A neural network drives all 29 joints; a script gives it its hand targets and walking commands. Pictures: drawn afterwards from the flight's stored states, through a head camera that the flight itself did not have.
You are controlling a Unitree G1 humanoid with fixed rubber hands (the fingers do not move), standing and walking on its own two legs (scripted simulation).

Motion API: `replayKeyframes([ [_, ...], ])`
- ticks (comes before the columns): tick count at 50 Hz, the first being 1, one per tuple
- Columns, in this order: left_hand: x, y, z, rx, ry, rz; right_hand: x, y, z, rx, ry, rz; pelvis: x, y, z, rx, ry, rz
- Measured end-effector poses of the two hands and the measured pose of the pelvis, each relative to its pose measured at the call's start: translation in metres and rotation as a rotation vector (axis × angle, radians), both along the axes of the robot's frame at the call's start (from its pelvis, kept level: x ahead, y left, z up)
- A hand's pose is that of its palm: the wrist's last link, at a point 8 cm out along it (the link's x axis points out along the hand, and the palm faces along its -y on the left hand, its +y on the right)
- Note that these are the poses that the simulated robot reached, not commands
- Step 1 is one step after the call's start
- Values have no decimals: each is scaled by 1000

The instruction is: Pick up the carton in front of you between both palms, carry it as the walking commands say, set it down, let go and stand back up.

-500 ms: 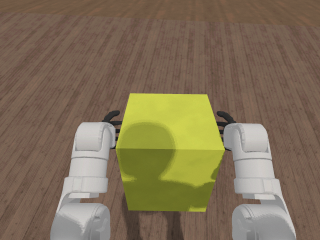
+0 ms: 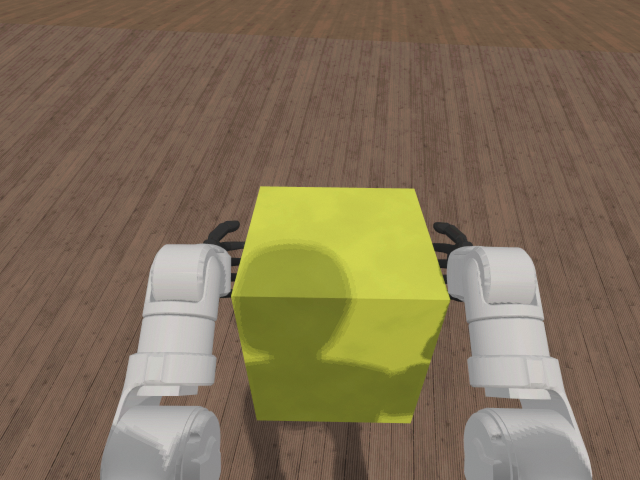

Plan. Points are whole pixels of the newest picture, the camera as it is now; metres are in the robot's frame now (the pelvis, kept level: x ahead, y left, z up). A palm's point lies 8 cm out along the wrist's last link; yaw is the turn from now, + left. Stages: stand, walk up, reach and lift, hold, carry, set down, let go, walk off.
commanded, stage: carry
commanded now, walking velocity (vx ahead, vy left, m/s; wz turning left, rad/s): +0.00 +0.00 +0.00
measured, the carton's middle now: (335, 304) +0.35 +0.00 +0.06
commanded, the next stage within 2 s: none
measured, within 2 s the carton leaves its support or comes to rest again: neither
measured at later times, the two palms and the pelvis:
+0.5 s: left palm (213, 269) +0.34 +0.15 +0.13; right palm (459, 271) +0.35 -0.15 +0.13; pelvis +0.00 +0.00 +0.00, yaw +0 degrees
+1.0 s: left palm (217, 223) +0.38 +0.15 +0.17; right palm (460, 221) +0.39 -0.15 +0.17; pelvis +0.04 -0.01 +0.00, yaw +1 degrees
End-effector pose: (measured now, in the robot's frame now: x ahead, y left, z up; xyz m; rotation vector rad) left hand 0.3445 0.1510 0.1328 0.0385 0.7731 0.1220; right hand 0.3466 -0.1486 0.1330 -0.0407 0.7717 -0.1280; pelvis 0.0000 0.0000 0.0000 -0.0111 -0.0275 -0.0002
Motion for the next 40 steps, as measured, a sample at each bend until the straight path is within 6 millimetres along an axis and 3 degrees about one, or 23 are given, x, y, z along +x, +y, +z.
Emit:
replayKeyframes([
  [40,1,1,1,0,-4,0,1,1,1,-2,-4,2,1,1,0,0,-1,0],
])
